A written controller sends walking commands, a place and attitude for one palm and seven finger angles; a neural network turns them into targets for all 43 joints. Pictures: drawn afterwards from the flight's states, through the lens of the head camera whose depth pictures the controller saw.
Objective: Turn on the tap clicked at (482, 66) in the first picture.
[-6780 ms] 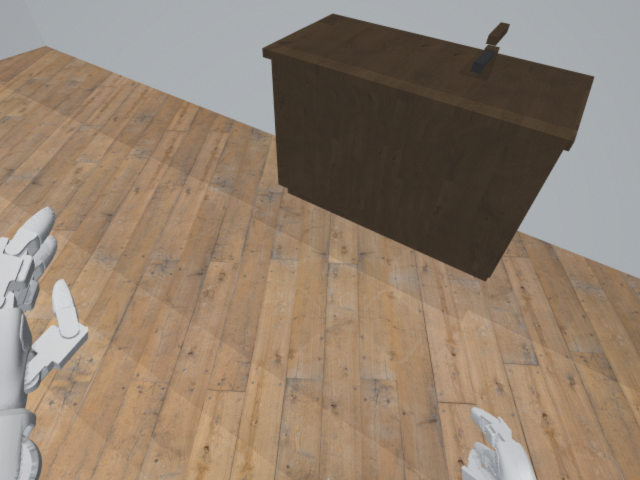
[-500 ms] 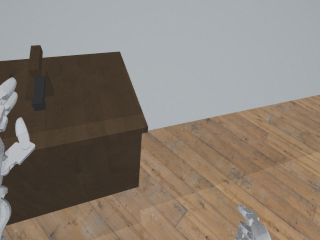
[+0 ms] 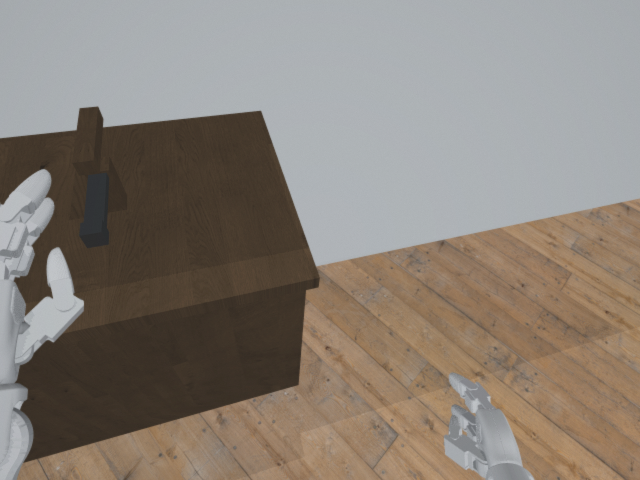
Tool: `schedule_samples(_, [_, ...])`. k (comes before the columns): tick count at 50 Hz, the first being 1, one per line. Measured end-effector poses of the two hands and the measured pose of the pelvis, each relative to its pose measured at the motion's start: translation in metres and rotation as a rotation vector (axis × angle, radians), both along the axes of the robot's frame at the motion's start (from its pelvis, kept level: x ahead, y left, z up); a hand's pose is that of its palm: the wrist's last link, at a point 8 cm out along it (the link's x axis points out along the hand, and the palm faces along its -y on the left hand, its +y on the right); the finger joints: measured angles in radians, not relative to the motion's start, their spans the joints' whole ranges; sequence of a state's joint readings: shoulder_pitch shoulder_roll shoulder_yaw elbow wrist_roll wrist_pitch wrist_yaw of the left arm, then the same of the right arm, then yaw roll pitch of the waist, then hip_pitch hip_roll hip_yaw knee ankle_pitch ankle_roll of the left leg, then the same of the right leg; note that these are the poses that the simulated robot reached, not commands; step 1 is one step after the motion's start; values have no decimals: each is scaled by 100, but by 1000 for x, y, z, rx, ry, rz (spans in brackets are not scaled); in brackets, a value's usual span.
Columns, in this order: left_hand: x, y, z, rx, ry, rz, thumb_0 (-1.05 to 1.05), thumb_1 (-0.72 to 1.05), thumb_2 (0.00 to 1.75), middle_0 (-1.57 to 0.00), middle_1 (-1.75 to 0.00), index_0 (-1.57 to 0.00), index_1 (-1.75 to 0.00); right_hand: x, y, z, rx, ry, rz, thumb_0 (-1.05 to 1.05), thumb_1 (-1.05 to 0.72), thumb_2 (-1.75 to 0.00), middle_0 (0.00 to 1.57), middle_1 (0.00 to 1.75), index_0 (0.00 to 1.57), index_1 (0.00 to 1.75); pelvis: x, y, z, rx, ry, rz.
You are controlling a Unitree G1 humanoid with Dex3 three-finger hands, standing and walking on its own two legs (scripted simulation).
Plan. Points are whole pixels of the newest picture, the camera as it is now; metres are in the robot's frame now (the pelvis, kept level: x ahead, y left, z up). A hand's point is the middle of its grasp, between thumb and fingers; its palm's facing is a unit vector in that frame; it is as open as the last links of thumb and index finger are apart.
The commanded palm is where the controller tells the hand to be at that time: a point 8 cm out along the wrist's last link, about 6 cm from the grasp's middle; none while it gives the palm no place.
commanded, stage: come to a stop and stand still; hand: left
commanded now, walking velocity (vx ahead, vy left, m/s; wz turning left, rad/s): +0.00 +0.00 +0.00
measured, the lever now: (94, 233) +0.40 +0.36 +0.03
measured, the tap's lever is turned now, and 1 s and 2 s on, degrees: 0 0 0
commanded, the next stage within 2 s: look again from close up in 0.44 s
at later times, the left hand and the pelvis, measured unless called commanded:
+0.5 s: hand (99, 324) +0.21 +0.22 +0.15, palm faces +0.38 -0.85 -0.35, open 7.4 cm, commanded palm +0.15 +0.26 +0.17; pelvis -0.01 -0.02 +0.00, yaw +0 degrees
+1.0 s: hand (68, 283) +0.23 +0.25 +0.18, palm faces +0.42 -0.81 -0.41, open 7.4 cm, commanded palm +0.15 +0.26 +0.17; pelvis -0.01 -0.02 +0.00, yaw +2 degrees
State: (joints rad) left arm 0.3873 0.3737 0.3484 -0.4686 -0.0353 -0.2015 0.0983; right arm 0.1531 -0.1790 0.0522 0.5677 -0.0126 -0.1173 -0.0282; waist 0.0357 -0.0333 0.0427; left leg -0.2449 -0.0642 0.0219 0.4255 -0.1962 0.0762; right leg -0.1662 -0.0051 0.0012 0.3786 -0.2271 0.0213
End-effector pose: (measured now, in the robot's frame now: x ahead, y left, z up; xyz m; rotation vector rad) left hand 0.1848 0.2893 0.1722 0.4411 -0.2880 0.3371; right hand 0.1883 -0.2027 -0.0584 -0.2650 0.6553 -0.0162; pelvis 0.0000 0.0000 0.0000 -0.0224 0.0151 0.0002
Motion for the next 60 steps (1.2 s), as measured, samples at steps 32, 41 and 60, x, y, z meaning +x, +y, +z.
schedule_samples(32, [-17,-26,-4,-34,55,24,1,89,90,-21,-31,-21,-30,-38,-45,-10,-14,59,-104,1,-91,-90,20,30,20,30,-6,-23,3,-2,-9,7])
schedule_samples(41, [-18,-21,-7,-46,62,40,1,89,90,-21,-31,-21,-30,-32,-41,-8,-16,55,-92,1,-91,-90,20,30,21,30,-5,-21,3,-2,-10,9])
schedule_samples(60, [-11,-41,-22,-118,187,37,1,89,90,-20,-30,-21,-30,-7,-38,-21,69,-18,20,1,-90,-90,21,30,21,30,-2,-37,-7,30,-28,10])
